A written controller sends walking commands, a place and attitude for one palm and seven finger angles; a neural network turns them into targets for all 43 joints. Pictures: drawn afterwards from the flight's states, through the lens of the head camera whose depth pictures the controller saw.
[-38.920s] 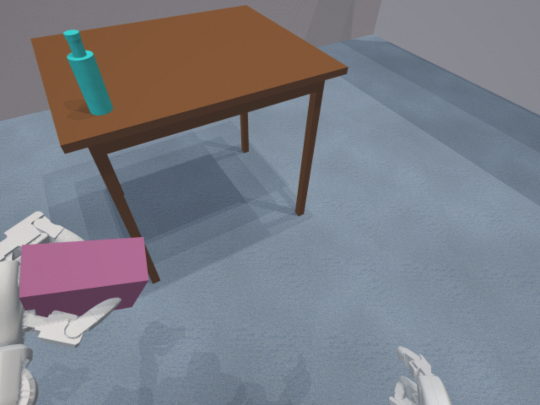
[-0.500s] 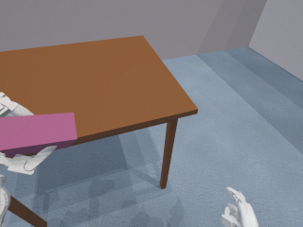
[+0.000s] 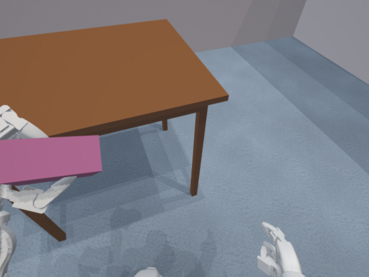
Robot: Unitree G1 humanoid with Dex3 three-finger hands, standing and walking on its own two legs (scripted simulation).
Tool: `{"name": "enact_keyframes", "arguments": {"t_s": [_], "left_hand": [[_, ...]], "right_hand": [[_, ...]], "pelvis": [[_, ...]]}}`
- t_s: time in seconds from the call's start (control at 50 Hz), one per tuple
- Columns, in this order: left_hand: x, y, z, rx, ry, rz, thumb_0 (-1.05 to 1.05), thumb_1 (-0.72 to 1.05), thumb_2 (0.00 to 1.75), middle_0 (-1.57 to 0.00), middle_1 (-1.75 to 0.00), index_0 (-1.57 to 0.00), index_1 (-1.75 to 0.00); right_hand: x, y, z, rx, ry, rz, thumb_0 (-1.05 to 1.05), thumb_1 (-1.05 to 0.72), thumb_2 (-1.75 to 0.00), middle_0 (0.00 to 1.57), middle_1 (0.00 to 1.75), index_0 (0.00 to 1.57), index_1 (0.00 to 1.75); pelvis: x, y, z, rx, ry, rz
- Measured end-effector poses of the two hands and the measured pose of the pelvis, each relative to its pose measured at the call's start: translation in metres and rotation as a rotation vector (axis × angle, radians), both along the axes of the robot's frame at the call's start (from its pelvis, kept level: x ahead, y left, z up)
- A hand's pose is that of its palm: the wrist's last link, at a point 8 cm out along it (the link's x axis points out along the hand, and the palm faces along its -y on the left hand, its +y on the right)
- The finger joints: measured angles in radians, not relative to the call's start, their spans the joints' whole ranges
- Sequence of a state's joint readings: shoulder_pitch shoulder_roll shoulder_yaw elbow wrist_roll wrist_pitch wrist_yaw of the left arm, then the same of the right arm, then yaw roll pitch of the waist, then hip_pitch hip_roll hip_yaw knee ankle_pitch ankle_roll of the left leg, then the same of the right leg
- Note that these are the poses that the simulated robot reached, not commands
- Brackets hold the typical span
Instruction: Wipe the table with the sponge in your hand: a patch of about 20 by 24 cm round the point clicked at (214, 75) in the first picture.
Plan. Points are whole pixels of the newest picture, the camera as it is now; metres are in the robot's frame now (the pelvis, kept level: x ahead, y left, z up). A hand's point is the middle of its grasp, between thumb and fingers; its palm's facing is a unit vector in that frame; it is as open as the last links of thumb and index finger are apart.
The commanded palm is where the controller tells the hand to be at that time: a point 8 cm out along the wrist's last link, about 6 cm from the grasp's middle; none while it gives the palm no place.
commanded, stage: step back with the hand held close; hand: left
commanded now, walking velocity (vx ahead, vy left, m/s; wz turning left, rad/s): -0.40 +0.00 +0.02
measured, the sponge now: (68, 160) +0.23 +0.20 +0.21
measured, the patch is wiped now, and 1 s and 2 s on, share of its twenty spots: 1.00 1.00 1.00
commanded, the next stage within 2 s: stop stepping back and stand still in 0.04 s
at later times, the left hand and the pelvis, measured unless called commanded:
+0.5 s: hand out of the picture +0.06 +0.24 +0.23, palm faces +0.56 -0.76 -0.32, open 9.2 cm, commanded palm +0.01 +0.27 +0.23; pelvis -0.14 -0.02 +0.00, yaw +4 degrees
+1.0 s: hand out of the picture +0.05 +0.22 +0.22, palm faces +0.54 -0.76 -0.36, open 9.2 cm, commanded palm -0.01 +0.26 +0.23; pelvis -0.15 -0.04 +0.00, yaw +5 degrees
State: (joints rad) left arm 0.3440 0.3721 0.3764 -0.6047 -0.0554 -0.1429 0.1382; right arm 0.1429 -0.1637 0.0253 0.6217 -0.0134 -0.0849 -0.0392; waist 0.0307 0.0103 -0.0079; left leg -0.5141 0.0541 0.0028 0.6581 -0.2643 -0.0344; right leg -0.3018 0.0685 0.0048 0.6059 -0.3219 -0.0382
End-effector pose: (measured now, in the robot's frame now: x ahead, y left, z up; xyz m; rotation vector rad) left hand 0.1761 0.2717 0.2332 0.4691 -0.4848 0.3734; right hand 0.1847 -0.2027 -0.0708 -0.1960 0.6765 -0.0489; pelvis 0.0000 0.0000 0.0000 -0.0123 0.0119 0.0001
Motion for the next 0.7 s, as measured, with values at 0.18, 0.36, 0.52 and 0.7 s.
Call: {"name": "enact_keyframes", "arguments": {"t_s": [0.18,0.36,0.52,0.7], "left_hand": [[-0.058,-0.008,0.003,0.038,0.072,-0.029,-0.01,-0.46,1.09,-0.82,-1.40,-0.83,-1.42],[-0.130,0.015,-0.003,0.016,0.050,0.081,-0.01,-0.46,1.09,-0.82,-1.40,-0.83,-1.42],[-0.167,-0.006,0.000,-0.038,0.002,0.141,-0.01,-0.46,1.09,-0.82,-1.40,-0.83,-1.42],[-0.180,-0.019,0.010,-0.016,0.035,0.085,-0.01,-0.46,1.09,-0.82,-1.40,-0.83,-1.42]], "right_hand": [[-0.089,-0.040,0.012,-0.084,0.082,-0.103,0.01,-0.90,-0.90,0.20,0.30,0.20,0.30],[-0.158,-0.051,0.011,-0.118,0.050,-0.122,0.01,-0.90,-0.90,0.20,0.30,0.20,0.30],[-0.179,-0.037,-0.017,-0.034,0.095,0.004,0.01,-0.90,-0.90,0.20,0.30,0.20,0.30],[-0.183,-0.047,0.010,-0.022,0.029,-0.027,0.01,-0.90,-0.90,0.20,0.30,0.20,0.30]], "pelvis": [[-0.058,-0.007,0.015,0.060,0.017,-0.007],[-0.113,-0.002,0.008,0.029,-0.014,0.041],[-0.140,-0.022,0.005,0.031,-0.033,0.066],[-0.154,-0.030,0.020,0.080,-0.036,0.060]]}}
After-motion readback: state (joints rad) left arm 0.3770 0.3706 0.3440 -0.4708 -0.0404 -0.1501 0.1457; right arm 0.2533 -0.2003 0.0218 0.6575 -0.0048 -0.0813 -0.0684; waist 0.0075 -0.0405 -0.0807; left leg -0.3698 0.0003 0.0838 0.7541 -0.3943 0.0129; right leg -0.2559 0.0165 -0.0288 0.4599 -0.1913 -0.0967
